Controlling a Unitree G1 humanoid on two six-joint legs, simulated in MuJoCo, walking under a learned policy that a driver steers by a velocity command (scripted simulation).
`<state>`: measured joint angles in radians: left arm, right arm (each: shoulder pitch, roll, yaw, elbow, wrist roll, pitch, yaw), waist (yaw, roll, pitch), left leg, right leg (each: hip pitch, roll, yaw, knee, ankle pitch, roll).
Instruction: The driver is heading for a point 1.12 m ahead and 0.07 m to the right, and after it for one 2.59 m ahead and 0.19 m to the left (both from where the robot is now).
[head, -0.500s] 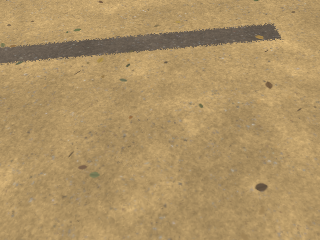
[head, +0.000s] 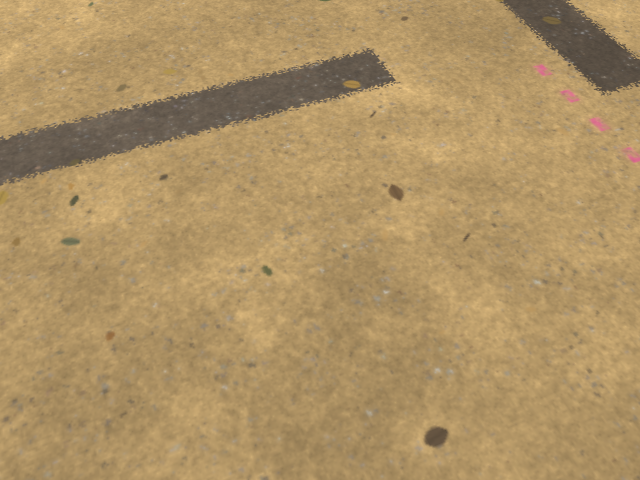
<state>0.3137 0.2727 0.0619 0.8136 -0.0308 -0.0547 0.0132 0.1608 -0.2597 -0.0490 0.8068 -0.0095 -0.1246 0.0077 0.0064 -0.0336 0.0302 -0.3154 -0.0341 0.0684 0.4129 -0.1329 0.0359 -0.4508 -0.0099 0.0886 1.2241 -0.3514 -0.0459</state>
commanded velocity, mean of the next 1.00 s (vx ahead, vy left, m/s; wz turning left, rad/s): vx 0.50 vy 0.00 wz -0.26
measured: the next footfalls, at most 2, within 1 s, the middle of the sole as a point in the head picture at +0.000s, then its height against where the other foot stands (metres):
right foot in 0.38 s outside the picture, level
left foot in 0.96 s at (373, 366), level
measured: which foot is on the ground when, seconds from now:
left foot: down 0.00-0.40, up 0.42-0.94, down 0.96-1.00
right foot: up 0.00-0.36, down 0.38-0.94, up 0.96-1.00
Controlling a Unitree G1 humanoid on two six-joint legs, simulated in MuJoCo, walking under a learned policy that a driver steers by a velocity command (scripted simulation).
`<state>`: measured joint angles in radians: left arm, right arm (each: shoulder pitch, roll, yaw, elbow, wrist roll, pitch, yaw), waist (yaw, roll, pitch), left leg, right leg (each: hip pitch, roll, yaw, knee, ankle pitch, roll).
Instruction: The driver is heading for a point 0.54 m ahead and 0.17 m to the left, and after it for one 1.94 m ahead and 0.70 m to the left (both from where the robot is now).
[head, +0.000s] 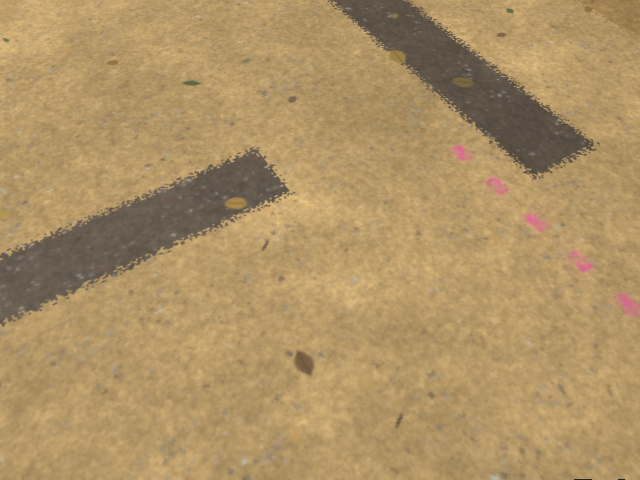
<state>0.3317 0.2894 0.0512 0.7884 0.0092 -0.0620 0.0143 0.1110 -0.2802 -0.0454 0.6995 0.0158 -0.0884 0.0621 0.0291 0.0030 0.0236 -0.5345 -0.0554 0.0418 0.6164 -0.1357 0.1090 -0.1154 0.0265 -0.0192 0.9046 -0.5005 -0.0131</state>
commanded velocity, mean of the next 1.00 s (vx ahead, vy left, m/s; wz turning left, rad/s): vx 0.41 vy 0.00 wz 0.56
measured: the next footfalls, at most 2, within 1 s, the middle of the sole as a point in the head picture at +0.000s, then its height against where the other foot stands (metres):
right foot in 0.42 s outside the picture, level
left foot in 0.90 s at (228, 423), level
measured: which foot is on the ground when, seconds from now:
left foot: down 0.00-0.42, up 0.44-0.88, down 0.90-1.00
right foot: up 0.00-0.40, down 0.42-0.92, up 0.94-1.00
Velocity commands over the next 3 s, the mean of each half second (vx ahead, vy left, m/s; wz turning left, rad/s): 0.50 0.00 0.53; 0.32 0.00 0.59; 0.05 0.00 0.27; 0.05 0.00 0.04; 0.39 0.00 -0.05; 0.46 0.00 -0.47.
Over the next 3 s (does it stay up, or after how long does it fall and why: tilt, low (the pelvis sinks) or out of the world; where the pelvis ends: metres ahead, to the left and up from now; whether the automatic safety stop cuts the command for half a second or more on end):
stays up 0.98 0.42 0.02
